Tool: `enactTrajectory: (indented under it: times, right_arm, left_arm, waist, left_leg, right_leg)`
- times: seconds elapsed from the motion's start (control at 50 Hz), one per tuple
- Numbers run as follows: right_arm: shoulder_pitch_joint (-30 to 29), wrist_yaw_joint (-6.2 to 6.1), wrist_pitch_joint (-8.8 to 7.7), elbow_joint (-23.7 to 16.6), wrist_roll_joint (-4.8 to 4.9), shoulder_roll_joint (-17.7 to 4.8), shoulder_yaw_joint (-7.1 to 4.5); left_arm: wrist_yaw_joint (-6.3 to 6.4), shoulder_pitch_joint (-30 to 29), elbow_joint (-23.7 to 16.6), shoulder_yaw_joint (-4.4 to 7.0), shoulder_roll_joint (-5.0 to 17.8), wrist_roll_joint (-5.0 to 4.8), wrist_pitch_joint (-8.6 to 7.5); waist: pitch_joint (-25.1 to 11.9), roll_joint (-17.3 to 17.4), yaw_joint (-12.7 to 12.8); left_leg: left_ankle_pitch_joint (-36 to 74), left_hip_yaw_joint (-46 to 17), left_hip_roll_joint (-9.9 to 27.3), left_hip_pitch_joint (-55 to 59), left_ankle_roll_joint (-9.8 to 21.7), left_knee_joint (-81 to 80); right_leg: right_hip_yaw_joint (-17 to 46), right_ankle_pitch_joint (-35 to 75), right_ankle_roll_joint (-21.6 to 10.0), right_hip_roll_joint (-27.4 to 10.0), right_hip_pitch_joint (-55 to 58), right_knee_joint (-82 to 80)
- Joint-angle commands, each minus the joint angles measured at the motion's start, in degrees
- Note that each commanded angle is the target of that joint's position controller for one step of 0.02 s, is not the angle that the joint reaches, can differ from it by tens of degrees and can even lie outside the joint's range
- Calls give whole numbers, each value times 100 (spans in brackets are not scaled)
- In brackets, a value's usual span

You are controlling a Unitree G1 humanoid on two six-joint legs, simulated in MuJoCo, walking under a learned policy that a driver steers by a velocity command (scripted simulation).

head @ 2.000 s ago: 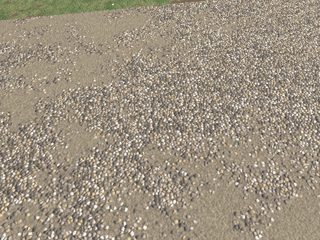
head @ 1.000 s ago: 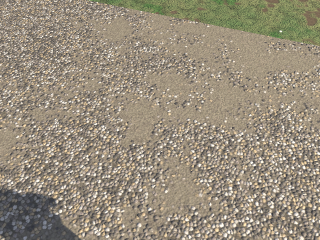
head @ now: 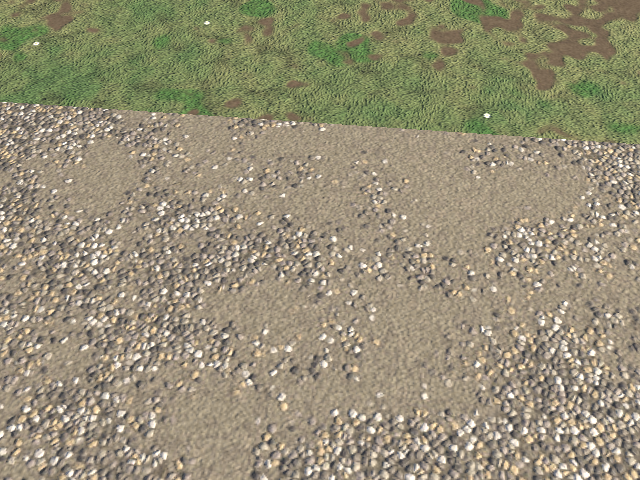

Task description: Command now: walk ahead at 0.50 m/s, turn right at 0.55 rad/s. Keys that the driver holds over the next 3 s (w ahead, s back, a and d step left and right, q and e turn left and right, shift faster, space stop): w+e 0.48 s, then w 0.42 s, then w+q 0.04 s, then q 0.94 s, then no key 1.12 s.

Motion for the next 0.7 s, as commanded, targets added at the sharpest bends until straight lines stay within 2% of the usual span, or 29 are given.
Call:
enactTrajectory:
  times: [0.02, 0.04, 0.06, 0.1, 0.14, 0.22, 0.28, 0.34, 0.36, 0.38, 0.4, 0.42, 0.44, 0.46, 0.48, 0.5, 0.52, 0.54, 0.58, 0.64, 0.7]
  right_arm:
    - [-540, 16, -402, -808, 9, -708, -113]
    - [-437, -17, -339, -778, -108, -781, -173]
    - [-329, -9, -249, -777, -143, -780, -197]
    - [-302, -15, -124, -835, -200, -627, -181]
    - [-657, -35, -67, -990, -230, -520, -141]
    - [-1575, 23, -106, -1230, -183, -324, -36]
    - [-1987, 119, -176, -1368, -86, -443, -52]
    - [-1917, 194, -266, -1415, -63, -688, -145]
    - [-1716, 195, -294, -1383, -55, -749, -183]
    - [-1272, 175, -323, -1270, -68, -818, -241]
    - [-638, 136, -353, -1176, -150, -1009, -325]
    - [269, 79, -329, -1109, -200, -1354, -399]
    - [536, 147, -262, -886, -247, -1656, -471]
    - [281, 157, -241, -1053, -140, -1003, -335]
    - [57, 122, -195, -1090, -111, -697, -248]
    - [-159, 131, -160, -1082, -165, -636, -196]
    - [-274, 142, -142, -1006, -185, -542, -161]
    - [-313, 146, -156, -955, -215, -498, -133]
    - [-257, 175, -207, -826, -166, -485, -137]
    - [-154, 174, -227, -644, -116, -740, -205]
    - [-68, 144, -147, -507, -62, -869, -218]
  left_arm:
    - [56, 909, -165, 215, 760, -18, -98]
    - [75, 607, -270, 160, 580, 18, -104]
    - [97, 496, -352, 137, 524, 53, -104]
    - [151, 544, -365, 171, 646, 37, -134]
    - [232, 734, -329, 211, 807, 27, -136]
    - [329, 1093, -259, 220, 847, -34, -52]
    - [351, 1331, -195, 228, 893, -59, -3]
    - [388, 1359, -193, 231, 869, -58, 42]
    - [394, 1279, -221, 240, 874, -44, 56]
    - [392, 1160, -272, 215, 789, -36, 67]
    - [367, 1100, -347, 127, 543, 1, 49]
    - [359, 1223, -472, -3, 194, 132, 31]
    - [352, 2068, -630, -53, 78, -116, -27]
    - [375, 1926, -408, 59, 734, -173, -8]
    - [365, 1283, -493, 130, 969, -104, 33]
    - [366, 1012, -537, 114, 838, -25, 54]
    - [343, 845, -600, 115, 719, 31, 41]
    - [305, 906, -606, 103, 586, -9, 47]
    - [280, 976, -575, 60, 377, -35, 75]
    - [273, 578, -703, -8, 261, 46, 64]
    - [196, 84, -773, -87, 157, 56, -21]
  waist:
    - [-947, 136, 339]
    - [-768, 64, 114]
    - [-716, -31, -27]
    - [-651, -81, -103]
    - [-513, -125, -26]
    - [-423, -403, 355]
    - [-399, -523, 528]
    - [-419, -635, 405]
    - [-445, -733, 275]
    - [-584, -755, 18]
    - [-1089, -587, -297]
    - [-1948, 269, -557]
    - [-2310, 2420, -74]
    - [-1725, 1425, -239]
    - [-1063, 812, -382]
    - [-726, 365, -275]
    - [-446, 340, -178]
    - [-379, 516, -45]
    - [-366, 639, 29]
    - [-285, 464, 25]
    - [-252, 424, -123]
  left_leg:
    - [608, -735, 212, -3115, 168, 762]
    - [834, -732, 368, -2678, 116, 370]
    - [961, -742, 438, -2346, 56, 178]
    - [1162, -608, 418, -2180, -125, -256]
    - [1645, -502, 326, -2281, -285, -907]
    - [2962, -447, -44, -1984, -333, -2763]
    - [3159, -500, -242, -1730, -299, -3430]
    - [2653, -668, -293, -1482, -108, -3834]
    - [2417, -648, -302, -1231, -11, -3906]
    - [2428, -543, -336, -630, 125, -4145]
    - [2405, -785, 29, 492, 378, -4127]
    - [2120, -1904, 1095, 2047, 704, -4083]
    - [653, -4737, 2175, 3357, 1597, -4761]
    - [-403, -4675, 2082, 2948, 1430, -4966]
    - [-114, -3610, 1827, 2252, 1170, -4983]
    - [675, -2938, 1541, 1541, 1073, -5080]
    - [1235, -2470, 1303, 1061, 1079, -5208]
    - [1554, -2074, 1129, 737, 1043, -5348]
    - [2000, -1623, 1002, 537, 1161, -5557]
    - [2674, -1270, 1097, 643, 1339, -5755]
    - [2994, -789, 955, 731, 1238, -5809]
  right_leg:
    - [3012, 655, -1205, -1693, 3161, -2007]
    - [2581, 1160, -1115, -1500, 2492, -2104]
    - [2394, 1365, -1091, -1351, 2074, -2238]
    - [2085, 1899, -1124, -1216, 1618, -2352]
    - [1811, 2149, -1060, -1075, 1367, -2383]
    - [1620, 1443, -702, -758, 1277, -2204]
    - [2009, 947, -635, -926, 1483, -1996]
    - [2589, 713, -519, -1154, 1945, -1532]
    - [2717, 800, -459, -1176, 1997, -1356]
    - [2698, 1018, -345, -1023, 1937, -1019]
    - [2433, 1108, -153, -711, 1635, -106]
    - [1795, -228, 90, -229, 791, 1605]
    - [1346, -2403, 358, 264, -1268, 3214]
    - [1512, -2004, 443, -218, -1836, 3888]
    - [1320, -1427, 481, -400, -1916, 3971]
    - [1185, -1023, 510, -570, -1648, 3817]
    - [1191, -790, 516, -691, -1522, 3518]
    - [1157, -666, 501, -801, -1243, 3317]
    - [998, -606, 525, -806, -1087, 2978]
    - [897, -157, 604, -904, -1361, 2131]
    - [614, 690, 628, -962, -1195, 1049]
